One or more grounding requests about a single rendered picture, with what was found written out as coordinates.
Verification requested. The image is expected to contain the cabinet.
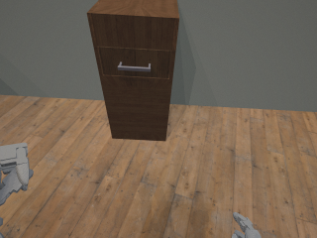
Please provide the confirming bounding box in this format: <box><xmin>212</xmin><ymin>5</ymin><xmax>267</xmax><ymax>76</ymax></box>
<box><xmin>86</xmin><ymin>0</ymin><xmax>179</xmax><ymax>142</ymax></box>

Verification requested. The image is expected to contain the handle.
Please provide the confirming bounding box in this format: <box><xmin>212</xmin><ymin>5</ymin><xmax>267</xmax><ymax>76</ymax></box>
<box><xmin>117</xmin><ymin>61</ymin><xmax>151</xmax><ymax>72</ymax></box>

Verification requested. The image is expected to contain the drawer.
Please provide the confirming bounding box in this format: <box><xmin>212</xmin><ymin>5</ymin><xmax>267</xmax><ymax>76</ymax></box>
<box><xmin>98</xmin><ymin>46</ymin><xmax>171</xmax><ymax>78</ymax></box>

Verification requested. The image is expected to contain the left robot hand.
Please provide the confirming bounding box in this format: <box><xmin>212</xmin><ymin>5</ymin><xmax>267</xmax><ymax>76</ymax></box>
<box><xmin>0</xmin><ymin>142</ymin><xmax>34</xmax><ymax>206</ymax></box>

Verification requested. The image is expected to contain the right robot hand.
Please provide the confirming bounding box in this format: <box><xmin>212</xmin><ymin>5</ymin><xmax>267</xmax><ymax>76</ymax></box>
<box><xmin>232</xmin><ymin>212</ymin><xmax>262</xmax><ymax>238</ymax></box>

